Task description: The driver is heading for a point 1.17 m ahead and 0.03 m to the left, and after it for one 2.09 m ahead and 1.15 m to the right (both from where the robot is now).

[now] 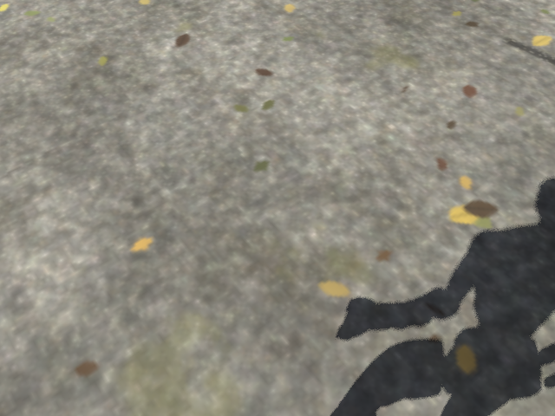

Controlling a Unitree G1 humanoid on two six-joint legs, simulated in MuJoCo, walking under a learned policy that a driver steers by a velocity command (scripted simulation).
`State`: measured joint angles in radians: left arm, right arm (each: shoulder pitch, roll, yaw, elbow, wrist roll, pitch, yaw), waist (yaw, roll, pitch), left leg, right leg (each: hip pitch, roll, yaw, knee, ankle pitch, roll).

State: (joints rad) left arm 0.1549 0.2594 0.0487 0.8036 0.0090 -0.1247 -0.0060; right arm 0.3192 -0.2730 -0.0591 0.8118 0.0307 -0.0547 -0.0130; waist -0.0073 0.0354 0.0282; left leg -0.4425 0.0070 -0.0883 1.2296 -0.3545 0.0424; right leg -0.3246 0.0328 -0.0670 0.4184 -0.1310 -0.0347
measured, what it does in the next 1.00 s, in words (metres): walks ahead: left foot, then right foot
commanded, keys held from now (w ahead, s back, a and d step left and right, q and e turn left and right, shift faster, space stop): w+q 0.12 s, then w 0.52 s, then w+e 0.36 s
